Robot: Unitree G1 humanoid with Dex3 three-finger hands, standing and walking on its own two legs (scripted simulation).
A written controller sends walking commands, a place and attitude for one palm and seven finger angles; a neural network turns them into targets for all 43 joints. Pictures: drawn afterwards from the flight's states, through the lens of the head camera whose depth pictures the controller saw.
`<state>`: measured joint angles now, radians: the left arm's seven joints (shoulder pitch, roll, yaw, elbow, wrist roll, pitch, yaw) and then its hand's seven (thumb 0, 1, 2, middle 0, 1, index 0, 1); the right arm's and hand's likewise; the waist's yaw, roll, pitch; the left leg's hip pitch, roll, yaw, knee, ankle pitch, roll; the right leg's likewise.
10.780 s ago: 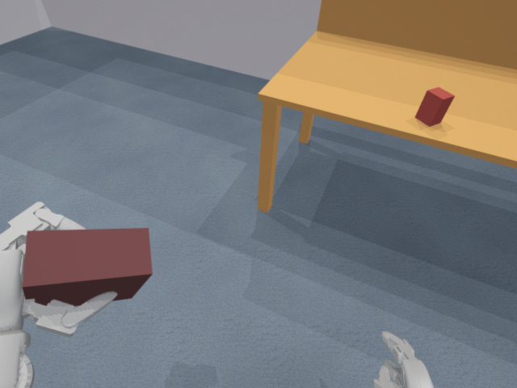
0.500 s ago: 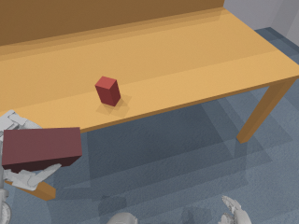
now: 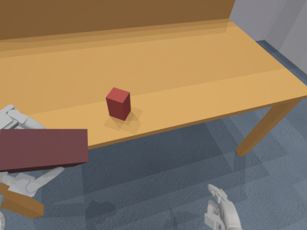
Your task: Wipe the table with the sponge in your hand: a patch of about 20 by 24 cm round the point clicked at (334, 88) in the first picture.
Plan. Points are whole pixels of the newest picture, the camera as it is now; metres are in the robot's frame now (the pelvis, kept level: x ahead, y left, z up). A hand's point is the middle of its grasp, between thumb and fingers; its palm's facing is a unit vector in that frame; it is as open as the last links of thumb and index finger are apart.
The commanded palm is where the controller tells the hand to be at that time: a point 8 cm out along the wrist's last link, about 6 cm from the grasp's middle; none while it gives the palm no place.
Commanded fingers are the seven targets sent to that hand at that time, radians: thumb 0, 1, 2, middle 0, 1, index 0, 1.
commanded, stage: come to a stop and stand still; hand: left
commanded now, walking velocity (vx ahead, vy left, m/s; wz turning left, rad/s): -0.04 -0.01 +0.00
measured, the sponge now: (56, 151) +0.22 +0.20 +0.16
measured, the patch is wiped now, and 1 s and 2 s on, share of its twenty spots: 0.00 0.00 0.00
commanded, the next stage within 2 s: look again from close up in 1.44 s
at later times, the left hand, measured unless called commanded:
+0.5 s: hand (72, 155) +0.23 +0.18 +0.14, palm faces +0.24 -0.86 -0.44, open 9.9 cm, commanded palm +0.16 +0.23 +0.18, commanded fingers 0.00 0.10 1.30 -1.20 -1.60 -1.20 -1.60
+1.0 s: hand (28, 167) +0.19 +0.24 +0.15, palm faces +0.38 -0.86 -0.35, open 9.9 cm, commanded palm +0.13 +0.27 +0.18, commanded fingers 0.00 0.10 1.30 -1.20 -1.60 -1.20 -1.60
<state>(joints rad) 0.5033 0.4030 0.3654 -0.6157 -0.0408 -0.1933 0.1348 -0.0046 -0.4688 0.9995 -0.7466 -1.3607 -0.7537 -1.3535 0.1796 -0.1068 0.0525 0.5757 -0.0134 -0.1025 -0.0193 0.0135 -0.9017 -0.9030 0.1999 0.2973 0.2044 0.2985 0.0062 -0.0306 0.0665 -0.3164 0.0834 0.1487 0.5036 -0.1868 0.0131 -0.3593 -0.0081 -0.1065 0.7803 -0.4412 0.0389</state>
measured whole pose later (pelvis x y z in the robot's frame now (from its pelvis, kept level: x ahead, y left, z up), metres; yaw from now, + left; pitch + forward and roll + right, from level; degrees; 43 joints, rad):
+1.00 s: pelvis -0.04 +0.00 +0.01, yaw -2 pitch -1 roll -1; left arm 0.42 0.33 0.32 -0.48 -0.04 -0.11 0.14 -0.01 -0.47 1.00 -0.75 -1.36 -0.76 -1.35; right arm 0.14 -0.19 0.06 0.57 -0.02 -0.11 -0.05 0.01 -0.90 -0.90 0.20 0.30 0.21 0.30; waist 0.04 -0.01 0.08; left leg -0.22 -0.03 0.03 0.45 -0.21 0.04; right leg -0.22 0.03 -0.08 0.39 -0.16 -0.05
